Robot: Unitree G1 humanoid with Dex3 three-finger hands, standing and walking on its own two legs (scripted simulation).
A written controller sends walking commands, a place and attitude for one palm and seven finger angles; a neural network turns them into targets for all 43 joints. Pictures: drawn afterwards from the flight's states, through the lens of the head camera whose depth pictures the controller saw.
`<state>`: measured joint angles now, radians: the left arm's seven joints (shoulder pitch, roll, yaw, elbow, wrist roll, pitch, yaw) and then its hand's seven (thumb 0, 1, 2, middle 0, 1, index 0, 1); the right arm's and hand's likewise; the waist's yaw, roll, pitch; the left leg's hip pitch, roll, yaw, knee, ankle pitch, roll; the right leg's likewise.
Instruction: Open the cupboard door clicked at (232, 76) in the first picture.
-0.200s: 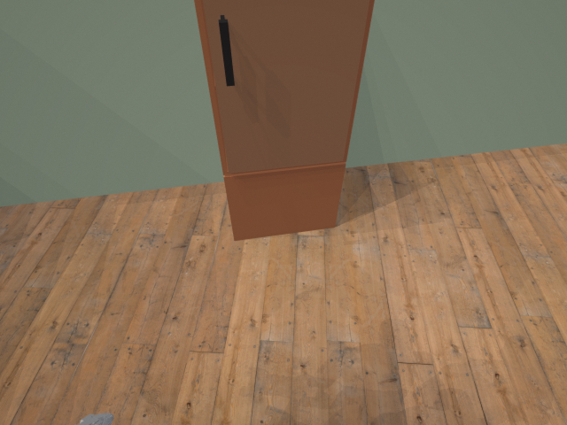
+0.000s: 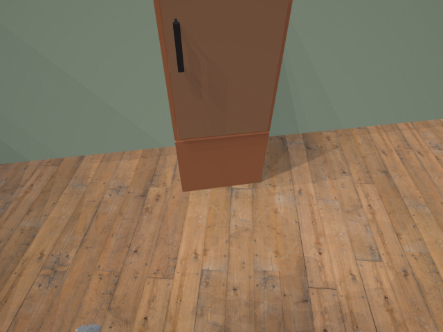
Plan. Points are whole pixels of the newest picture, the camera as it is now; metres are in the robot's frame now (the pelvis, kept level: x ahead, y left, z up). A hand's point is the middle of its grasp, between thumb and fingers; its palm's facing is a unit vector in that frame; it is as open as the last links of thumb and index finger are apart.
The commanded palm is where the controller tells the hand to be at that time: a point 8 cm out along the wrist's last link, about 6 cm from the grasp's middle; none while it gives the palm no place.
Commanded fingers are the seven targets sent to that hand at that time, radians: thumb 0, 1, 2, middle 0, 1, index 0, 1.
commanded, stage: stand and wait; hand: left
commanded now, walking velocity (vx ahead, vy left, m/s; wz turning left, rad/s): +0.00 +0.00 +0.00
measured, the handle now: (178, 46) +0.98 +0.22 +0.10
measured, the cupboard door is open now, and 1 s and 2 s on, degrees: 0 0 0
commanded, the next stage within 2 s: look at it before walking up in 0.62 s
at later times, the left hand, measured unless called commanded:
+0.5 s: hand out of the picture +0.05 +0.24 -0.15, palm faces -0.02 -0.94 -0.34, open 7.4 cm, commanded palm none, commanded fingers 0.00 0.90 0.90 -0.20 -0.30 -0.20 -0.30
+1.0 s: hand out of the picture +0.06 +0.24 -0.15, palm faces -0.02 -0.94 -0.34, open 7.4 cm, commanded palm none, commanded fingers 0.00 0.90 0.90 -0.20 -0.30 -0.20 -0.30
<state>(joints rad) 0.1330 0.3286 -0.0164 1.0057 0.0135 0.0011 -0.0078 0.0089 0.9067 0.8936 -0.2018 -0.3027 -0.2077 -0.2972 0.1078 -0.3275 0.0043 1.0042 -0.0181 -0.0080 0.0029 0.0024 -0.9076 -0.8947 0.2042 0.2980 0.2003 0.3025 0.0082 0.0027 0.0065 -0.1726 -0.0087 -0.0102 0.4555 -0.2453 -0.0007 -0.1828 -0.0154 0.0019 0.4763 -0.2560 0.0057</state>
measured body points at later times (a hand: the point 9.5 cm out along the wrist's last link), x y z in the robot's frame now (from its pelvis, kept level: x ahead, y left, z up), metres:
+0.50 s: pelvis -0.01 -0.01 +0.00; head -0.02 -0.01 +0.45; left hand +0.05 +0.29 -0.13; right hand +0.05 -0.30 -0.13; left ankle +0.00 +0.12 -0.74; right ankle +0.00 -0.12 -0.74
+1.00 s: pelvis -0.01 -0.01 +0.01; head -0.01 -0.01 +0.46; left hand +0.07 +0.29 -0.12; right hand +0.07 -0.30 -0.13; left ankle +0.00 +0.12 -0.74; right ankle +0.00 -0.12 -0.74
